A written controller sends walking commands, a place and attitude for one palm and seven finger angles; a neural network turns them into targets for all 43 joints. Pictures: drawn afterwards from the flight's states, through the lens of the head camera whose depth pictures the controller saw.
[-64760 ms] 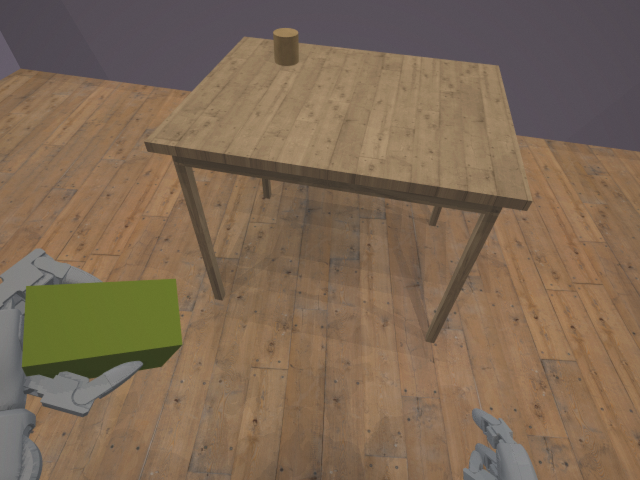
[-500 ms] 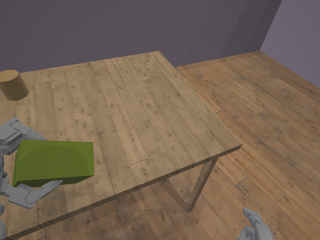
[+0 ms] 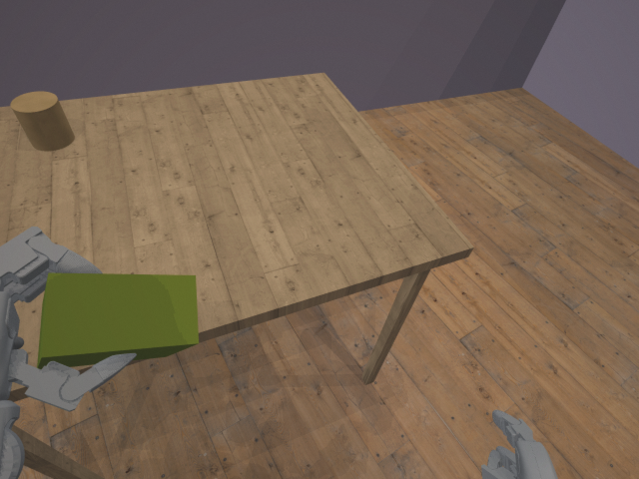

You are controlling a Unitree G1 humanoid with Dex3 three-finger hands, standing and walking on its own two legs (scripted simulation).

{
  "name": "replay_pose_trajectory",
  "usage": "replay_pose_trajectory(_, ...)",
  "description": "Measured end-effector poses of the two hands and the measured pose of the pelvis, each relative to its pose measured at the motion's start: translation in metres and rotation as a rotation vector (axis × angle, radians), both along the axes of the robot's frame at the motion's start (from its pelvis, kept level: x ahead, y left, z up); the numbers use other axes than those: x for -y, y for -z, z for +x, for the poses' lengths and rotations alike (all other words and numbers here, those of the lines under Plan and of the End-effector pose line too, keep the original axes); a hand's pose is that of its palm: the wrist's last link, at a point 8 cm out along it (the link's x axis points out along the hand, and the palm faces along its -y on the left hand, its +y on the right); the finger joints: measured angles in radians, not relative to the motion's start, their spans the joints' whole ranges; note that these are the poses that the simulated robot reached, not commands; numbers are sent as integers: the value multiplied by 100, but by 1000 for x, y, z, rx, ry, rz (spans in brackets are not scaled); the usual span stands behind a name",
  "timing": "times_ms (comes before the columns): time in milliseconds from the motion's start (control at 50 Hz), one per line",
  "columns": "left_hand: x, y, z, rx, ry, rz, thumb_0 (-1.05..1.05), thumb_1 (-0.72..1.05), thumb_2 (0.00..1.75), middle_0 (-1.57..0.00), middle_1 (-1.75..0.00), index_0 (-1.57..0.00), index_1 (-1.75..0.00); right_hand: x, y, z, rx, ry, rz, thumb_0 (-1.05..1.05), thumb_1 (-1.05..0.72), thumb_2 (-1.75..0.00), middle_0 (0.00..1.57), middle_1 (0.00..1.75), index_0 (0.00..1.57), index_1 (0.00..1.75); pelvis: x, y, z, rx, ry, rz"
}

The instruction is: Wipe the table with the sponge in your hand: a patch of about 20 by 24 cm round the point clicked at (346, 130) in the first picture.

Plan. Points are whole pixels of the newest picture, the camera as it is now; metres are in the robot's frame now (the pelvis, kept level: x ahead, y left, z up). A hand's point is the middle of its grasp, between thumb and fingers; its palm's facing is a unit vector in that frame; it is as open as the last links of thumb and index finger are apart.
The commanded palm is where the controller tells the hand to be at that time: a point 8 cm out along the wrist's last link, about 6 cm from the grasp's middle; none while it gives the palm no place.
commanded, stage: step back with the hand held close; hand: left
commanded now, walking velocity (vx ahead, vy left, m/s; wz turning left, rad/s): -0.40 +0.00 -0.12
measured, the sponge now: (138, 321) +0.24 +0.19 +0.13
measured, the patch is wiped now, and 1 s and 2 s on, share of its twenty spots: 1.00 1.00 1.00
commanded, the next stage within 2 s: stop stepping back and stand still in 0.12 s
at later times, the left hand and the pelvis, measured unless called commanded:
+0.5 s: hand out of the picture +0.05 +0.23 +0.16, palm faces +0.32 -0.89 -0.33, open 10.0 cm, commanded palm +0.01 +0.27 +0.19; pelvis -0.16 +0.00 +0.00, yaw -2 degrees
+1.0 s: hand out of the picture -0.04 +0.23 +0.18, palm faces +0.35 -0.88 -0.33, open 10.0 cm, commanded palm -0.09 +0.27 +0.19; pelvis -0.27 +0.00 +0.00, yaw -4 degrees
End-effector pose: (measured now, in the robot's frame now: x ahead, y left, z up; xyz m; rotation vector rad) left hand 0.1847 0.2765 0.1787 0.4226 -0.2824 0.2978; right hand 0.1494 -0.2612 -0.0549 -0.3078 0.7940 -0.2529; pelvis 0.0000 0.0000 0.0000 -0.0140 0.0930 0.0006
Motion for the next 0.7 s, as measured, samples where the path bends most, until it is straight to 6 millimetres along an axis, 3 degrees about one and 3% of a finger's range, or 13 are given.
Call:
replay_pose_trajectory(120, -14, 0, -41, -22, -13, 38, -1, -52, 106, -74, -137, -77, -136, -21, 0, -35, 61, -7, 26, 1, -90, -90, 20, 30, 20, 30, -10, 1, -40, 22, 37, 24)
replay_pose_trajectory(260, 8, -8, -82, 39, -3, -10, -1, -52, 106, -74, -137, -77, -136, -44, 11, -83, 102, -79, 140, 1, -90, -90, 20, 30, 21, 30, 1, 2, -85, 61, 70, 3)
replay_pose_trajectory(380, 24, -4, -127, -2, 46, -24, -1, -52, 106, -74, -137, -77, -136, -32, 13, -137, 87, -43, 160, 1, -90, -90, 20, 30, 21, 30, 7, 0, -130, 74, 56, 8)
replay_pose_trajectory(580, -4, 3, -189, 3, -31, -15, -1, -52, 106, -74, -137, -78, -136, 3, 2, -221, 115, 33, 37, 1, -90, -90, 20, 30, 21, 30, 1, 3, -187, 99, 49, 20)
replay_pose_trajectory(700, 7, 1, -219, 12, -50, -4, -1, -52, 106, -74, -137, -77, -136, 4, 18, -254, 112, 5, 85, 1, -90, -90, 20, 30, 20, 30, 13, 6, -207, 114, 22, 16)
